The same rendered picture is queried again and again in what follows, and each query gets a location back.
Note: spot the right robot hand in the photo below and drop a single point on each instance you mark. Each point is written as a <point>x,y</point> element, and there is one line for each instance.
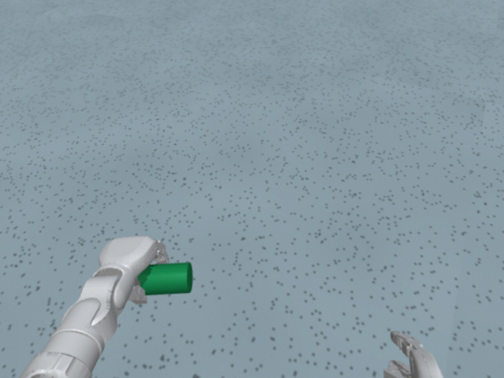
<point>422,363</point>

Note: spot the can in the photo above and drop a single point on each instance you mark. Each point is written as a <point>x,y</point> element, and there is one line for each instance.
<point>164,279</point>

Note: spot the left robot hand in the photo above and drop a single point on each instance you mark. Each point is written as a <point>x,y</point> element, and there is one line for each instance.
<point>135,253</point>

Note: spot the left robot arm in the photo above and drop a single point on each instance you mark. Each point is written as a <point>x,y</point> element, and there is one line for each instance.
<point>78,342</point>

